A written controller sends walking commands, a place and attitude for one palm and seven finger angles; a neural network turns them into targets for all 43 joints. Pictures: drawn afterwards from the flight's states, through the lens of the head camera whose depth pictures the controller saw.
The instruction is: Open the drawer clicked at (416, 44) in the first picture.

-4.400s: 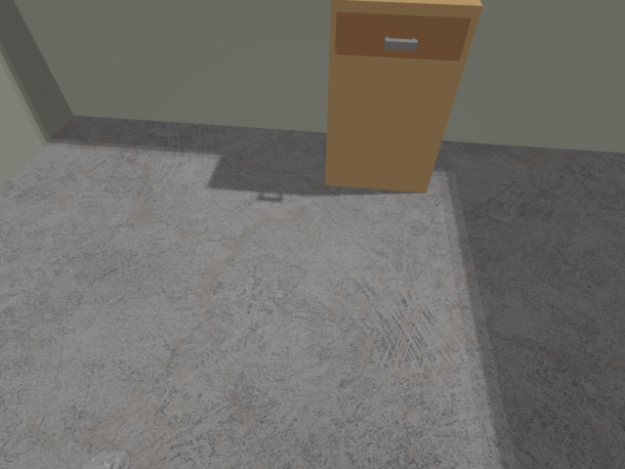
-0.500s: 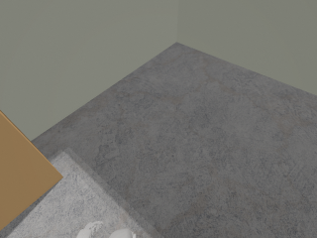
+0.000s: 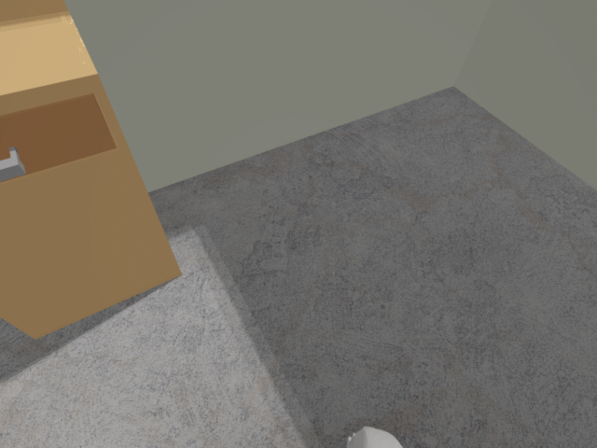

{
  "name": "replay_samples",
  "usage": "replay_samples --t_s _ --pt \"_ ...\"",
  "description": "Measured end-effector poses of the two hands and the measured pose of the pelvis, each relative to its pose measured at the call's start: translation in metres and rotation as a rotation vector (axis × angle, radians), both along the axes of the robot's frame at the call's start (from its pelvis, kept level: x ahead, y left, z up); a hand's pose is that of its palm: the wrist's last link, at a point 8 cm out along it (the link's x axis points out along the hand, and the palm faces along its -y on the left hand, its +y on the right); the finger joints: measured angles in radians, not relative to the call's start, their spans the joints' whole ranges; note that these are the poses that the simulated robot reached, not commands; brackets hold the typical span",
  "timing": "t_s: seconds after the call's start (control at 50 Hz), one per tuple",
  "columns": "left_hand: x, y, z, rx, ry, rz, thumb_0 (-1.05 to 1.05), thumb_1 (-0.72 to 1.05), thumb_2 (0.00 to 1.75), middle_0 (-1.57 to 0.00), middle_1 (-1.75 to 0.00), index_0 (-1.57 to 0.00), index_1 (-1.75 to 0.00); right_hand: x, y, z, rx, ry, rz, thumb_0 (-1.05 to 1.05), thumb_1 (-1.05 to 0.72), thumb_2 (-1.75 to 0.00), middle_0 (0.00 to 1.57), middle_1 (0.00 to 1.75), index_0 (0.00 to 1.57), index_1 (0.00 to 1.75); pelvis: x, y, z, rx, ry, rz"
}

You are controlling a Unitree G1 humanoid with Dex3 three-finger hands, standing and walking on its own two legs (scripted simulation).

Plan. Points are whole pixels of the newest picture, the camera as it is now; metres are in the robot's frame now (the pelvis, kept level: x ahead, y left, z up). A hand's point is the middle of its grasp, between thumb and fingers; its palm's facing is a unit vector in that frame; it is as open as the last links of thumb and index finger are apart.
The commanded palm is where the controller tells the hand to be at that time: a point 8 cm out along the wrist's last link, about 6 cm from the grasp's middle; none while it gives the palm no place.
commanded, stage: turn to face it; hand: left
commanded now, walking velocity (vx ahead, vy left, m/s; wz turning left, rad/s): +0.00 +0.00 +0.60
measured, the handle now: out of the picture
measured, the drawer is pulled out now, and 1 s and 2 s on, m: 0.00 0.00 0.00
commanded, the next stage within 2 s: take the last steps up to it in 0.78 s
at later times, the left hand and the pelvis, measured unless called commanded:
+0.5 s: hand out of the picture +0.00 +0.15 -0.15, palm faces +0.31 -0.92 -0.25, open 7.4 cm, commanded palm none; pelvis -0.01 -0.05 +0.00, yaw +19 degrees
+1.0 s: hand out of the picture -0.06 +0.19 -0.16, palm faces +0.48 -0.84 -0.25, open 7.4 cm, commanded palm none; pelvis -0.02 -0.02 +0.00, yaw +28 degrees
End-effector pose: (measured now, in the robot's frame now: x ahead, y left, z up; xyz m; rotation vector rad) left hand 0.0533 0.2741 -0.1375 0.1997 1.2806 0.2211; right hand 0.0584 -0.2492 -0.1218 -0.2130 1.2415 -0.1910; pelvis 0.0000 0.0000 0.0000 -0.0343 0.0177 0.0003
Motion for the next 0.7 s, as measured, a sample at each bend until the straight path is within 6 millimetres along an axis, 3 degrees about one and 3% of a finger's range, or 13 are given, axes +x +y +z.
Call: replay_samples --t_s 0.1,0.22,0.3,0.4,0.52,0.64,0.7 --pt "0.004 -0.009 0.009 0.022 -0.04 0.033 0.01 0.91 0.9 -0.2 -0.3 -0.19 -0.3 0.011 -0.009 -0.006 0.024 0.005 0.041 0.01 -0.9 -0.9 0.2 0.3 0.2 0.3 0.0 -0.012 0.0 0.009 0.0 0.057" --pt "0.011 -0.043 0.016 0.044 -0.15 0.062 0.01 0.91 0.9 -0.2 -0.3 -0.2 -0.3 0.03 -0.036 -0.026 0.056 -0.002 0.096 0.01 -0.9 -0.9 0.2 0.3 0.2 0.3 -0.004 -0.04 -0.011 0.037 0.003 0.14" --pt "-0.006 -0.065 0.024 0.045 -0.175 0.097 0.01 0.91 0.9 -0.2 -0.3 -0.2 -0.3 0.048 -0.049 -0.028 0.057 -0.007 0.149 0.01 -0.91 -0.9 0.2 0.3 0.2 0.3 -0.008 -0.051 -0.008 0.045 -0.014 0.202" --pt "-0.036 -0.081 0.024 0.026 -0.141 0.163 0.01 0.9 0.9 -0.21 -0.3 -0.2 -0.3 0.07 -0.051 -0.019 0.059 -0.021 0.221 0.01 -0.91 -0.9 0.19 0.3 0.2 0.3 -0.009 -0.057 -0.001 0.065 -0.02 0.271" --pt "-0.084 -0.079 0.013 -0.003 -0.083 0.266 0.01 0.9 0.9 -0.21 -0.3 -0.2 -0.3 0.095 -0.028 -0.013 0.039 -0.01 0.334 0.01 -0.91 -0.9 0.19 0.3 0.2 0.3 -0.014 -0.052 -0.002 0.066 -0.01 0.345" --pt "-0.151 -0.056 -0.015 -0.031 0.018 0.392 0.01 0.9 0.9 -0.21 -0.3 -0.2 -0.3 0.121 0.022 -0.009 0.011 -0.076 0.46 0.01 -0.91 -0.9 0.19 0.3 0.2 0.3 -0.023 -0.028 -0.015 0.036 0.0 0.404" --pt "-0.175 -0.045 -0.019 -0.031 0.084 0.434 0.01 0.9 0.9 -0.21 -0.3 -0.2 -0.3 0.122 0.044 -0.002 0.011 -0.103 0.497 0.01 -0.91 -0.9 0.19 0.3 0.2 0.3 -0.028 -0.021 -0.013 0.032 -0.008 0.411"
